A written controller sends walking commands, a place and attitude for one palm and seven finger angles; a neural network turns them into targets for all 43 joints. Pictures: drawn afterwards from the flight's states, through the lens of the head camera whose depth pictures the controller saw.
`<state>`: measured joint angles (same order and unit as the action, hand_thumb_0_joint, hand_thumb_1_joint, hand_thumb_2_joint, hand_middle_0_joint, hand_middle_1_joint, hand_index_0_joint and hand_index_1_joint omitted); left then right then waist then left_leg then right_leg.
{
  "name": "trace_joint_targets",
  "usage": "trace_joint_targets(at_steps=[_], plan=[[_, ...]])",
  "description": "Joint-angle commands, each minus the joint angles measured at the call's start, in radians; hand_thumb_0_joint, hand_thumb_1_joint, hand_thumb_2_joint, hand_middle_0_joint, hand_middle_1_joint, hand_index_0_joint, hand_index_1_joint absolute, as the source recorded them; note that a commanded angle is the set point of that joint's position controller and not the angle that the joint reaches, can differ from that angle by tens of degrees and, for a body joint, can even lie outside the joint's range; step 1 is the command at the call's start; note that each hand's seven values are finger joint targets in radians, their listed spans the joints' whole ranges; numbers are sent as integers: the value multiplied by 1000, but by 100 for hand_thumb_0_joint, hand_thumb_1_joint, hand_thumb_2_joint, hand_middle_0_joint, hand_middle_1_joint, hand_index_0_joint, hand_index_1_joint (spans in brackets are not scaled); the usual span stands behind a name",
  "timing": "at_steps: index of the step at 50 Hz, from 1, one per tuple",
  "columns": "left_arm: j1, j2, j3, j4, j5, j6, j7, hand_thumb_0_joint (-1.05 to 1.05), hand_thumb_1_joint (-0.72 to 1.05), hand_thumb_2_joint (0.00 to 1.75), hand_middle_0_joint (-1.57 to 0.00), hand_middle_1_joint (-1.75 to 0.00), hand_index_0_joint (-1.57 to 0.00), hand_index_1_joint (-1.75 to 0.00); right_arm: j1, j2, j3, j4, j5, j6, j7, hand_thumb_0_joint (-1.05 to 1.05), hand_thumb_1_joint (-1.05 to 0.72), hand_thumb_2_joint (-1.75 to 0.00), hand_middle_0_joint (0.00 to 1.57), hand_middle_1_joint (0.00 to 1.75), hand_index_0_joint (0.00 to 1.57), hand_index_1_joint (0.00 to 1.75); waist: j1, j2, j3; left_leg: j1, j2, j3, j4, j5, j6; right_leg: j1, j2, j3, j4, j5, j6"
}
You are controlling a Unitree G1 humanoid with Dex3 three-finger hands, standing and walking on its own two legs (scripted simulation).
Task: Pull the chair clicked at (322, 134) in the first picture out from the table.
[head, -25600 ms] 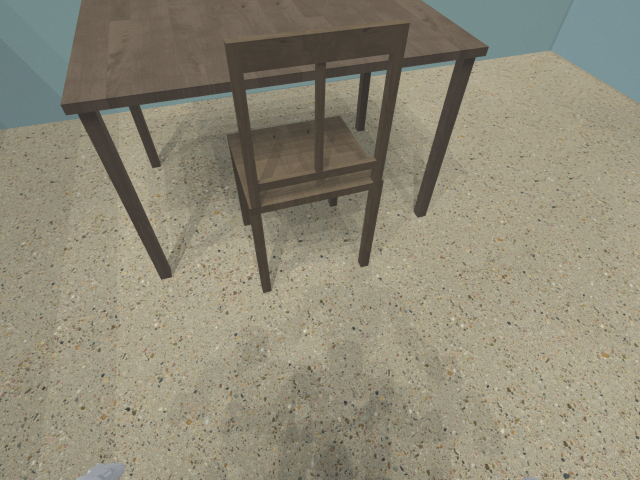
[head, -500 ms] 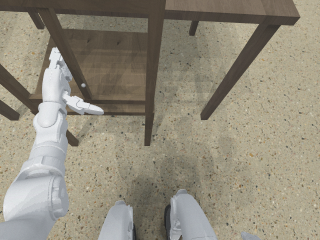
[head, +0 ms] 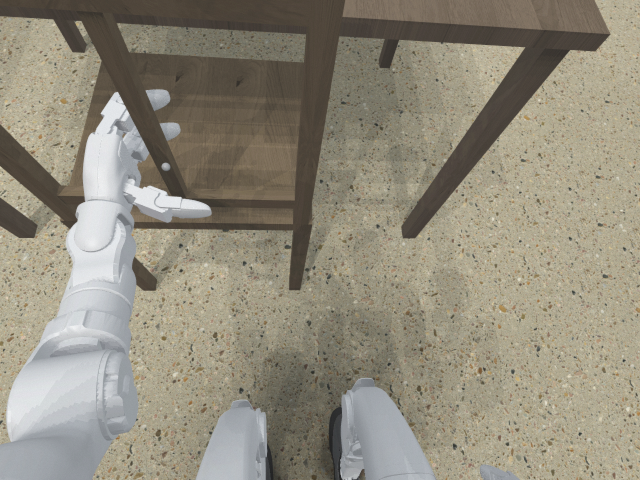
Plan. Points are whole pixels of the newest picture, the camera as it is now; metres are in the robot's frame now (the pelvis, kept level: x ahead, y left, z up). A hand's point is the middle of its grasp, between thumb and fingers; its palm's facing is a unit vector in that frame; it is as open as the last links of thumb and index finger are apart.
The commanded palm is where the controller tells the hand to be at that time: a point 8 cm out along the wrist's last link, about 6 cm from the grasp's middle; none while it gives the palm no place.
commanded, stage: hook a spindle and tug to test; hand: left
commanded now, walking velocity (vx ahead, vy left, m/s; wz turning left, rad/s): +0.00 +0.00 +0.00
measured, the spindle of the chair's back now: (149, 127) +0.53 +0.18 +0.03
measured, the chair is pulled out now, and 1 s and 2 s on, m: -0.02 0.02 0.16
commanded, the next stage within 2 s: step backward, pulling the chair out in 1.04 s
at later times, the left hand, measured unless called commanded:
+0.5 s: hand (167, 159) +0.49 +0.16 +0.02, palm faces -0.02 -1.00 -0.01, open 5.4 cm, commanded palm +0.45 +0.19 +0.02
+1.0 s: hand (167, 192) +0.45 +0.16 +0.02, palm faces -0.03 -1.00 -0.01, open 5.5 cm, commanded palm +0.41 +0.21 +0.02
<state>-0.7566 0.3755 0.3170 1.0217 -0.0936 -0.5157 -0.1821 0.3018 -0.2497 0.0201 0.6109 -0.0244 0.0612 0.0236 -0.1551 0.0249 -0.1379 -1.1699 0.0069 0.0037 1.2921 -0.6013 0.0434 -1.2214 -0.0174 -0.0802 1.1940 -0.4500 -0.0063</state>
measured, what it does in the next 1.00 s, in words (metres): stands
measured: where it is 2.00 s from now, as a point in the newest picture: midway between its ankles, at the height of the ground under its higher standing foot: outside the picture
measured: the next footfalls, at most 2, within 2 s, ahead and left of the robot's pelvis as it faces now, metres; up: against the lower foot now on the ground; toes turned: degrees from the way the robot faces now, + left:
none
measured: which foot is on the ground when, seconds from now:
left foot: down 0.00-1.00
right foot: down 0.00-1.00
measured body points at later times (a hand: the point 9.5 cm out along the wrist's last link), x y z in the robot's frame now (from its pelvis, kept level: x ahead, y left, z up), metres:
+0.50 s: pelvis +0.02 +0.00 +0.01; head +0.19 +0.03 +0.43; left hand +0.49 +0.21 +0.03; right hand +0.07 -0.26 -0.11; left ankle -0.01 +0.09 -0.62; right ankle +0.05 -0.12 -0.62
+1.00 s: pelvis +0.04 +0.00 +0.02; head +0.19 +0.01 +0.44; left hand +0.44 +0.21 +0.03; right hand +0.13 -0.26 -0.10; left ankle -0.01 +0.09 -0.62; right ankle +0.05 -0.12 -0.62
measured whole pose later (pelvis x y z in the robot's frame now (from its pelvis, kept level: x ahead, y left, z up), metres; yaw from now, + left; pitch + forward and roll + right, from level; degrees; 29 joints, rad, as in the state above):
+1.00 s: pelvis +0.04 +0.00 +0.02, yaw -1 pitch +27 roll -2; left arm -0.39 0.26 0.24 0.64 -0.16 -0.46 -0.18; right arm 0.27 -0.23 -0.01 0.56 0.00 0.02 0.04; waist -0.10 0.02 -0.17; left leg -1.04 0.01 0.02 1.20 -0.62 0.04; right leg -1.11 0.00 -0.06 1.12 -0.48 0.00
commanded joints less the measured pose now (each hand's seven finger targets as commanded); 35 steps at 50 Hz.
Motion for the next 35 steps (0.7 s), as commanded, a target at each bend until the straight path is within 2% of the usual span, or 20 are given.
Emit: trace_joint_targets(at_steps=[1,2,3,6,8,11,12,13,14,16,17,19,20,24,26,27,28,30,34,35], plan=[[-357,138,-14,-217,-8,-75,-9,0,0,52,-48,-140,-48,-140,157,-180,-69,-49,-1,-11,-8,0,-90,-90,20,30,20,30,-20,116,-537,366,5,-90,-172,511,-44,310,32,44,-104,281,-25],[-350,162,3,-230,-8,-75,-7,0,6,54,-50,-145,-50,-145,158,-182,-67,-51,-4,-8,-6,0,-90,-90,20,30,20,30,-9,132,-544,369,5,-91,-176,523,-48,319,31,43,-100,284,-27],[-338,134,-18,-241,-7,-73,-7,0,12,56,-50,-145,-50,-145,157,-177,-68,-55,-3,-7,-3,0,-90,-90,20,30,20,30,-10,128,-562,380,4,-88,-174,532,-45,327,33,44,-104,293,-26],[-289,134,-17,-262,-7,-71,-5,0,28,64,-50,-145,-50,-145,157,-175,-70,-61,-2,-4,2,0,-90,-90,20,30,20,30,-1,138,-565,403,10,-89,-178,580,-51,330,34,42,-105,313,-27],[-298,156,-6,-292,-3,-73,-1,0,40,68,-50,-145,-50,-145,160,-175,-72,-58,-3,0,2,0,-90,-90,20,30,20,30,-4,122,-565,393,11,-85,-175,587,-48,350,35,44,-105,335,-27],[-261,145,-11,-261,0,-62,-3,0,56,76,-50,-145,-50,-145,163,-173,-70,-57,0,3,2,0,-90,-90,20,30,20,30,-3,132,-528,386,14,-84,-180,597,-48,334,34,42,-105,335,-27],[-271,116,-31,-268,-7,-59,-7,0,62,78,-50,-145,-50,-145,162,-171,-70,-59,0,4,3,0,-90,-90,20,30,20,30,-9,136,-531,395,14,-88,-180,610,-50,328,34,40,-106,335,-27],[-257,142,-2,-254,-9,-56,-6,0,68,80,-50,-145,-50,-145,166,-173,-72,-58,-1,5,3,0,-90,-90,20,30,20,30,0,118,-529,382,13,-85,-178,601,-49,340,35,41,-105,336,-27],[-259,135,-10,-253,-12,-54,-6,0,73,83,-50,-145,-50,-145,166,-173,-73,-59,0,6,2,0,-90,-90,20,30,20,30,-10,101,-518,371,11,-80,-178,599,-45,353,36,43,-110,352,-26],[-254,135,-8,-273,-12,-57,-9,0,84,88,-50,-145,-50,-145,170,-171,-74,-60,0,7,1,0,-90,-90,20,30,20,30,-2,129,-535,399,16,-86,-179,645,-52,341,32,41,-102,360,-26],[-247,109,-28,-280,-15,-52,-11,0,90,90,-50,-145,-50,-145,169,-167,-75,-62,1,7,3,0,-90,-90,20,30,20,30,-2,144,-544,414,16,-87,-178,667,-54,337,33,39,-101,368,-26],[-210,122,-10,-282,-21,-46,-10,0,90,90,-50,-145,-50,-145,174,-168,-78,-66,1,9,4,0,-90,-90,20,30,20,30,4,102,-546,401,16,-84,-179,675,-51,370,35,41,-108,390,-26],[-210,111,-26,-305,-23,-48,-13,0,90,90,-50,-145,-50,-145,175,-167,-78,-67,3,8,4,0,-90,-90,20,30,20,30,1,107,-552,416,20,-89,-180,694,-54,363,35,41,-102,394,-26],[-99,79,-41,-374,-31,-38,-17,0,90,90,-50,-145,-50,-145,163,-158,-83,-88,7,7,12,0,-90,-90,20,30,20,30,29,122,-576,442,21,-81,-190,748,-56,402,35,42,-111,433,-27],[-72,67,-53,-413,-36,-35,-15,0,90,90,-50,-145,-50,-145,162,-155,-86,-87,10,3,15,0,-90,-90,20,30,20,30,29,131,-563,474,30,-87,-194,801,-66,383,36,35,-111,442,-27],[-43,55,-59,-440,-39,-35,-14,0,90,90,-50,-145,-50,-145,158,-154,-87,-92,10,1,19,0,-90,-90,20,30,20,30,36,138,-578,476,27,-82,-195,796,-65,399,36,38,-115,449,-26],[-13,71,-44,-437,-40,-31,-13,0,90,90,-50,-145,-50,-145,155,-153,-86,-95,11,-1,20,0,-90,-90,20,30,20,30,41,102,-565,447,24,-74,-197,772,-59,427,36,42,-118,460,-27],[-2,43,-71,-466,-41,-32,-11,0,90,90,-50,-145,-50,-145,152,-150,-85,-100,14,-7,19,0,-90,-90,20,30,20,30,33,103,-549,441,25,-73,-200,763,-56,420,37,42,-114,457,-26],[70,82,-28,-495,-44,-32,-6,0,90,90,-50,-145,-50,-145,147,-147,-88,-102,15,-19,17,0,-90,-90,20,30,20,30,53,71,-552,392,16,-53,-204,738,-47,495,33,55,-117,506,-26],[70,77,-35,-505,-47,-34,-7,0,90,90,-50,-145,-50,-145,145,-146,-88,-105,16,-23,14,0,-90,-90,20,30,20,30,48,71,-546,388,15,-52,-203,739,-46,495,32,57,-114,514,-26]])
